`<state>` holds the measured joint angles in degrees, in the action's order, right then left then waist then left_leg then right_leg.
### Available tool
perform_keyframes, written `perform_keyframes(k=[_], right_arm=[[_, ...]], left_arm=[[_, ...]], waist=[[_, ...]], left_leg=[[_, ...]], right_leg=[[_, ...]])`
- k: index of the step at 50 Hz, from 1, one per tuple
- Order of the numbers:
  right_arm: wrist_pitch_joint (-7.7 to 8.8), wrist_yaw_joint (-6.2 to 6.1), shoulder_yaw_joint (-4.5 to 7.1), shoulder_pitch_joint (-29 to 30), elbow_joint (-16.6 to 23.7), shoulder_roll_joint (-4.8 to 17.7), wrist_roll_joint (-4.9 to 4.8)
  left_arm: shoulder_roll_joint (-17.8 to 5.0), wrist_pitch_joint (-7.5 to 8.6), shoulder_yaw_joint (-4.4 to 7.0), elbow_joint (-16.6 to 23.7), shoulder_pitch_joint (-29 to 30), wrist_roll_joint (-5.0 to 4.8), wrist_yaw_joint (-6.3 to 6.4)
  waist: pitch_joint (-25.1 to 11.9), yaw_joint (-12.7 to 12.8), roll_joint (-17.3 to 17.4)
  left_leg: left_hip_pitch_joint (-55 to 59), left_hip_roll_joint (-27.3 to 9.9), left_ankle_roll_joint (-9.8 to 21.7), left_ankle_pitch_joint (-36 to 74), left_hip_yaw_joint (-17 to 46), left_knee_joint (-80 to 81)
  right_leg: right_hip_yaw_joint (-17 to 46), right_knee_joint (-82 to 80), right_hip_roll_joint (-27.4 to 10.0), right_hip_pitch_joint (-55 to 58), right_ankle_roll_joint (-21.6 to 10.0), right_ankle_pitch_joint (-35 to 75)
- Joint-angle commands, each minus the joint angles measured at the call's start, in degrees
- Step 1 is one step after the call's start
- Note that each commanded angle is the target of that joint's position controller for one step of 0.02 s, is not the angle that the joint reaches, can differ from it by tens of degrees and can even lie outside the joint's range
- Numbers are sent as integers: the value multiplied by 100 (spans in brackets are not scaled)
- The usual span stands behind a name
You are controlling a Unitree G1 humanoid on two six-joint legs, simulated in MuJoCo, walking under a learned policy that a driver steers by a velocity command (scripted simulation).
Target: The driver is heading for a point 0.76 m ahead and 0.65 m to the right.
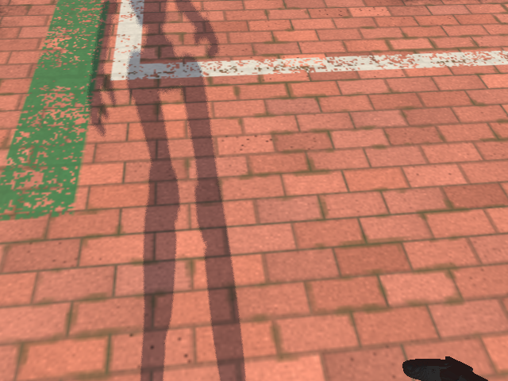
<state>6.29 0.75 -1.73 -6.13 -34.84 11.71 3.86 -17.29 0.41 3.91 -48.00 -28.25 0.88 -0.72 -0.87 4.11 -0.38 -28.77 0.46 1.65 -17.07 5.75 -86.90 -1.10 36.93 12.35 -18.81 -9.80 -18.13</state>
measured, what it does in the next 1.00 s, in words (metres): walks ahead, turning right: left foot, then right foot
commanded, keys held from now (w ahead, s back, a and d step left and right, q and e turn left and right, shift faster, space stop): w+e+shift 1.00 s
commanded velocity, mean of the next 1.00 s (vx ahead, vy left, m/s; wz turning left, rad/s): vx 1.00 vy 0.00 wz -0.95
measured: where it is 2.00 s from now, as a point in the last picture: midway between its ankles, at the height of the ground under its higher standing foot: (446, 208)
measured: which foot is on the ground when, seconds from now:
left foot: up 0.00-0.26, down 0.28-0.68, up 0.70-1.00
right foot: down 0.00-0.28, up 0.30-0.70, down 0.72-1.00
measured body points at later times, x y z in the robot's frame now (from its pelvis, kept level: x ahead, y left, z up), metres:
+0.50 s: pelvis +0.47 +0.01 +0.02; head +0.49 +0.00 +0.47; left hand +0.78 +0.17 -0.05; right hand +0.34 -0.28 -0.08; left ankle +0.45 +0.15 -0.71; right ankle +0.45 -0.09 -0.61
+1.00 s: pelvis +0.86 -0.25 +0.02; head +0.89 -0.26 +0.47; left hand +1.09 -0.06 -0.11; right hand +0.83 -0.57 -0.03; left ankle +1.14 -0.27 -0.66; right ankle +0.75 -0.19 -0.71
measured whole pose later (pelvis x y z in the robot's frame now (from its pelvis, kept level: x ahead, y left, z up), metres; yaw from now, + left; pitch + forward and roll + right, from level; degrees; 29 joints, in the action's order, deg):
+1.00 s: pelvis +0.86 -0.25 +0.02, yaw -55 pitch +2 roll -1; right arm 3.0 0.9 -0.9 -2.9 -31.7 15.1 2.1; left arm -19.0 2.8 4.1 -45.8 -26.2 0.5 -0.6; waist 1.9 4.6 -0.7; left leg -41.0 -8.2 -3.9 -5.4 6.1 -44.0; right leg 10.5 21.6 11.7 -1.6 -8.8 -19.8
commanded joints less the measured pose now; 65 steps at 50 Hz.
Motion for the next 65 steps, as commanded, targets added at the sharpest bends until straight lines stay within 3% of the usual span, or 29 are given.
perform_keyframes(k=[1, 9, 11, 13, 14, 15, 16, 18, 22, 29, 32, 34, 35, 36, 37, 38, 40, 43, 46, 51, 53, 54, 55, 56, 57, 58, 59, 61, 65], right_arm=[[-167, -11, 80, -54, 644, 663, 53], [-143, 54, -71, 1459, 1052, 488, -230], [-100, -73, 113, 786, 832, 899, -224], [-42, -259, 431, -1380, 292, 1474, -252], [-37, -370, 593, -2533, 58, 1810, -96], [-55, -307, 670, -1932, 135, 2212, 118], [-111, -259, 683, -1285, 267, 1663, 34], [-96, -194, 489, -1042, 62, 886, -51], [84, -119, 437, -1649, -703, 655, -229], [177, -92, 488, -1612, -1066, 1081, -225], [74, -197, 586, -2047, -1123, 1559, -243], [-117, -289, 680, -1792, -1007, 1896, -218], [-196, -267, 698, -1457, -834, 1928, -190], [-231, -157, 659, -1457, -799, 1563, -116], [-181, -127, 496, -1807, -231, 956, -121], [-30, -117, 488, -1277, 209, 1275, -205], [99, -118, 421, -852, 202, 1309, -178], [-258, -121, 383, -1103, 79, 1192, 46], [-352, -34, 252, -128, 508, 865, -42], [-310, 21, 265, 294, 497, 977, -300], [-268, -81, 413, -337, 288, 1313, -261], [-213, -162, 507, -1201, 101, 1477, -212], [-146, -278, 628, -2279, -45, 1847, -78], [-141, -299, 706, -2355, 9, 2338, 158], [-211, -241, 772, -2028, 37, 2222, -3], [-238, -228, 618, -1542, 83, 1585, -74], [-192, -291, 566, -1060, 269, 1152, -334], [-155, -334, 529, -659, 140, 965, -321], [-118, -321, 673, -107, -153, 1215, -405]], left_arm=[[-569, 385, 78, 461, 291, -8, 56], [-963, 366, 264, 258, -49, -146, 69], [-1142, 425, 318, 301, 99, -136, 82], [-1312, 517, 373, 540, 845, -64, 26], [-512, 566, 175, 719, 941, 18, 22], [-17, 513, -40, 1116, 143, -343, 39], [-503, 386, -25, 930, 461, -151, 106], [-674, 255, 44, 970, 1347, 58, -22], [-127, -37, -128, 1456, 1953, 140, -285], [-178, -78, -304, 1972, 3198, 105, -509], [-306, -18, -260, 1811, 2996, 96, -486], [-661, 28, -77, 1403, 1534, 103, -380], [-939, 72, 101, 975, 214, 87, -265], [-1191, 53, 276, 783, 170, -15, -90], [-1875, -79, 384, 1048, 807, 96, -37], [-1881, -131, 456, 1238, 406, 87, 7], [-1340, -23, 349, 983, 676, 25, 107], [-939, 236, 164, 955, 1093, 6, 147], [-986, 399, 183, 941, 1310, -15, 87], [-1184, 405, 313, 802, 921, -86, -13], [-1366, 348, 369, 754, 801, -36, 21], [-1492, 336, 393, 741, 913, -44, 9], [-1014, 385, 265, 862, 1044, -86, 4], [-82, 361, 43, 1170, 483, -311, 85], [-651, 284, 71, 1204, 418, -101, 160], [-845, 193, 127, 1125, 939, 12, 170], [-710, 131, 113, 1385, 1266, -475, 164], [-836, -39, 210, 1477, 1472, -443, 99], [-243, -182, 20, 1841, 1952, -281, 17]], waist=[[659, -681, 768], [190, 210, -401], [-443, -123, -412], [-1478, -1352, -388], [-2085, -1597, 530], [-2824, -781, 2382], [-2180, -827, 1461], [-720, -850, 192], [150, -505, 489], [900, -367, 199], [506, -193, 512], [-294, 656, 731], [-798, 1198, 615], [-654, 907, -159], [-938, 9, -1236], [-1782, 440, -582], [-122, -62, 408], [387, -762, 583], [695, -711, 306], [295, -267, -180], [-119, -531, -56], [-535, -1069, 152], [-1150, -1496, 340], [-1931, -961, 2069], [-2205, -804, 1982], [-1373, -823, 1259], [-666, -855, 1535], [-244, -569, 931], [356, -335, 798]], left_leg=[[-1423, -461, -167, -321, -97, 944], [324, 91, -286, 2098, -803, 5380], [1466, 318, -159, 1749, -678, 5728], [3791, -196, 9, 1019, -261, 5606], [5107, -1504, 137, -744, 888, 5474], [5915, -2981, 841, -1574, 4284, 6617], [5167, -2659, 999, -2810, 4313, 6969], [3569, -2104, 783, -1363, 2422, 7055], [2633, -1767, 424, 762, 535, 7411], [2017, -1048, -81, 3319, -1985, 8070], [2863, -1209, -237, 7070, -2192, 7002], [2711, -1509, -182, 8091, -2041, 4933], [1837, -1514, -101, 7361, -1922, 3139], [411, -645, -127, 1825, -1871, 992], [-1579, 35, -374, -1362, -1462, -1054], [-2315, -24, -381, -921, -241, -1183], [-2192, -526, -348, -373, -116, 188], [-1040, -846, -602, -937, -96, 1371], [-97, -876, -676, 202, -357, 3199], [1252, -382, -462, 1983, -406, 5147], [1841, -14, -383, 1133, -439, 5500], [2770, 28, -343, 1016, -559, 5739], [4094, -826, -182, 410, 85, 5686], [5374, -3017, 323, 1527, 2848, 6177], [5138, -3047, 647, 1790, 3860, 6362], [4364, -2724, 601, 2212, 2681, 6288], [3960, -2261, 545, 2876, 1560, 6377], [2938, -1824, 453, 3140, 514, 6536], [1821, -1685, 626, 3633, -586, 7116]], right_leg=[[2901, -2520, -1443, -69, -855, 21], [2200, -2285, -1170, 844, -188, 4061], [2274, -1172, -1199, 1243, 89, 5448], [2210, 1183, -1029, 502, 275, 4798], [1716, 2960, -740, -520, 199, 1042], [1062, 4544, -394, -2043, 427, -1106], [842, 4766, -963, -2683, 328, -312], [639, 4334, -1334, -2608, 384, 254], [600, 3995, -1816, -2890, 439, 161], [-587, 1417, -1486, -1895, 280, 1930], [-1163, 821, -826, -922, -34, 1583], [-971, 725, -520, 747, -293, 1030], [-524, 294, -508, 2374, -536, 912], [273, -4, -916, 3285, -706, 545], [3052, -279, -2217, 4210, -1452, 1368], [4560, -1497, -2666, 4634, -1996, 131], [4150, -2312, -2451, 2727, -1509, 46], [2982, -2379, -1795, 577, -1281, 1046], [2313, -2667, -1212, -841, -997, 1085], [2410, -2221, -1195, -100, -404, 2127], [2458, -936, -1135, 707, -104, 3604], [2204, 439, -891, 638, 138, 4074], [1921, 2185, -614, -126, 346, 3082], [1074, 4080, 56, -1754, 589, -1790], [819, 4648, -455, -2261, 549, -1361], [630, 4575, -841, -2394, 572, -824], [700, 4672, -1242, -2614, 869, -611], [594, 4382, -1621, -2267, 1006, -353], [260, 2324, -1728, -1819, 1191, -59]])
